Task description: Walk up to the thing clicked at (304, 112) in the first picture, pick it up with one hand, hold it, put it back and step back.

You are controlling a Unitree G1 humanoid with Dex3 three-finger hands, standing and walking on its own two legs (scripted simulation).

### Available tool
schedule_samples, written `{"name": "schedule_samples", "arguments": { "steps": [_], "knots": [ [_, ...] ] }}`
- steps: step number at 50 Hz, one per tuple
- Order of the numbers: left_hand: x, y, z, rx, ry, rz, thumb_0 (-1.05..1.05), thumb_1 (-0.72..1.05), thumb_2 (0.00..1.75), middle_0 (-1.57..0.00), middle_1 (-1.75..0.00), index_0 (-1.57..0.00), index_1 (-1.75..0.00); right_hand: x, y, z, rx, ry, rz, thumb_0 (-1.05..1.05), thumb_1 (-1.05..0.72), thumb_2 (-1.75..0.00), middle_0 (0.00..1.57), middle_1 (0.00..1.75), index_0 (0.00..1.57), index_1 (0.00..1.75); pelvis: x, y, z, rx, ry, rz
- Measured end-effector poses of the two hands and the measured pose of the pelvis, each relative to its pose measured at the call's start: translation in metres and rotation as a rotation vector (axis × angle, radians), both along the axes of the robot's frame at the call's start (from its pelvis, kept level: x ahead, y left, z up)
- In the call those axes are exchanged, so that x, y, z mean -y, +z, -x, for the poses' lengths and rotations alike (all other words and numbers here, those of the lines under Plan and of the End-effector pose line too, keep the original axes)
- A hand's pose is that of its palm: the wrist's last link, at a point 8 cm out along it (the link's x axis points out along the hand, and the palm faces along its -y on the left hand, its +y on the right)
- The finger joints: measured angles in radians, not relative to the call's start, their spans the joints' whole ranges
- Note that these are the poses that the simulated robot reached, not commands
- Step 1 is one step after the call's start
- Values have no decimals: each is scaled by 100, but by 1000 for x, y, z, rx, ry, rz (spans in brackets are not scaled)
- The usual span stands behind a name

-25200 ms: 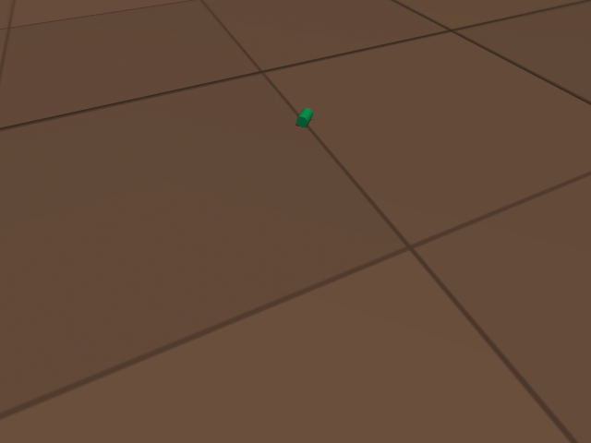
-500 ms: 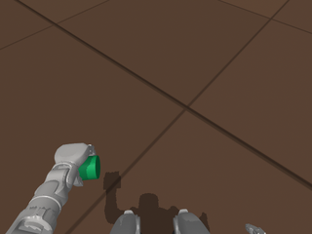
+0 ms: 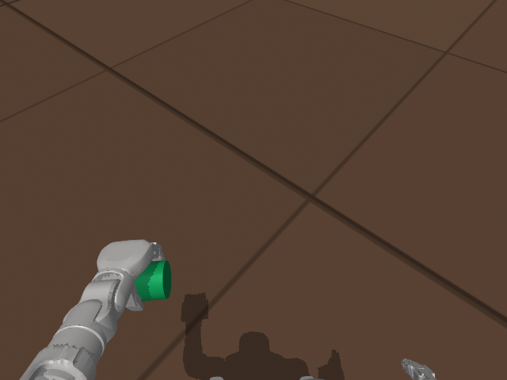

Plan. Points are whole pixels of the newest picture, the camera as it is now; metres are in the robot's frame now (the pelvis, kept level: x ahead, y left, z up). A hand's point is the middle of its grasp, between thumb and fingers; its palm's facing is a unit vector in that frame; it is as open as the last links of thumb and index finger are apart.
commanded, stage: hold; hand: left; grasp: from above
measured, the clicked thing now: (140, 281) +0.32 +0.23 -0.10
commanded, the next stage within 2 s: crouch in 1.82 s
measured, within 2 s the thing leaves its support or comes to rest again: neither
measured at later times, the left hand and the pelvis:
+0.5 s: hand (130, 269) +0.32 +0.22 -0.04, palm faces -0.47 -0.03 -0.88, open 9.8 cm; pelvis +0.01 +0.00 +0.02, yaw -1 degrees
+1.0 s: hand (128, 271) +0.30 +0.22 -0.02, palm faces -0.46 -0.03 -0.89, open 9.9 cm; pelvis +0.01 +0.00 +0.03, yaw +0 degrees
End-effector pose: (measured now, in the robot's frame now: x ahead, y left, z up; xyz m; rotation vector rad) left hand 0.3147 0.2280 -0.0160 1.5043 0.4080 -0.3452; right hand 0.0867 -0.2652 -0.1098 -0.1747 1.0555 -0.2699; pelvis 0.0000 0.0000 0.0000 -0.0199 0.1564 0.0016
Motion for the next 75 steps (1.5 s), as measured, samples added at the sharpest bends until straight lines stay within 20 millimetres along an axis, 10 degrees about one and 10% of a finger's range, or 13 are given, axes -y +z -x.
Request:
{"name": "schedule_samples", "arguments": {
  "steps": [75],
  "knots": [
    [12,61,17,-4,-42,11,0,2,44,-79,-37,-78,-37,-10,32,-50,106,48,-43,1,-89,-90,20,30,20,30,4,29,-3,137,-4,-17]
  ]
}}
